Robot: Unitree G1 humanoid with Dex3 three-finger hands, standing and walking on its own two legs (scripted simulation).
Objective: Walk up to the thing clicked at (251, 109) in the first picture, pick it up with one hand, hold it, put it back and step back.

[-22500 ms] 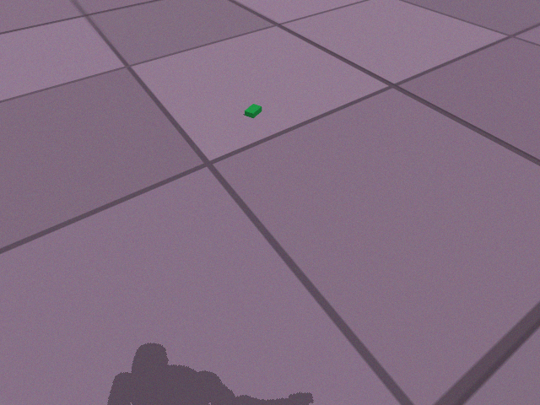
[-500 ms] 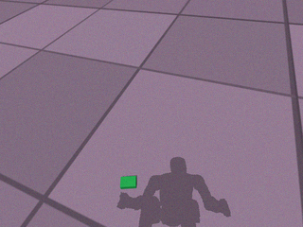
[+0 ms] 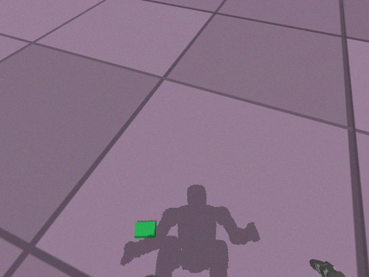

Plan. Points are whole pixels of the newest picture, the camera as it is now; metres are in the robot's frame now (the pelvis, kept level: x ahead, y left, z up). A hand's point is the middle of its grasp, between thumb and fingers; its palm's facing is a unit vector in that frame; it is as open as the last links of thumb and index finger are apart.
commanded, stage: walk up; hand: left
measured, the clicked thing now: (145, 229) +0.46 +0.21 -0.74
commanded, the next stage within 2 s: none
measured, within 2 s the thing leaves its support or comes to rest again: neither
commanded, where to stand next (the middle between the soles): +0.08 -0.04 m, yaw +2 degrees
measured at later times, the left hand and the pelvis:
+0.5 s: hand out of the picture +0.12 +0.24 -0.13, palm faces -0.01 -0.95 -0.33, open 7.4 cm; pelvis +0.01 -0.01 +0.02, yaw +1 degrees
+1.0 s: hand out of the picture +0.09 +0.25 -0.13, palm faces +0.02 -0.94 -0.33, open 7.4 cm; pelvis +0.02 -0.01 +0.03, yaw +1 degrees
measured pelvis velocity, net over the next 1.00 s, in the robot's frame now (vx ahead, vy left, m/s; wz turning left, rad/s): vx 0.02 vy -0.01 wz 0.03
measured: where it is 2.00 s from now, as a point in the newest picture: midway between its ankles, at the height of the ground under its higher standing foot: outside the picture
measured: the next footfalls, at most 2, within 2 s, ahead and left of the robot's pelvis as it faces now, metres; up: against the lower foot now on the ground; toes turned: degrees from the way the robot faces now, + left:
left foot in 1.88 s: -0.06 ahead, +0.13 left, +0.00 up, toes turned +4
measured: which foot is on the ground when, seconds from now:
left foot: down 0.00-1.00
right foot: down 0.00-1.00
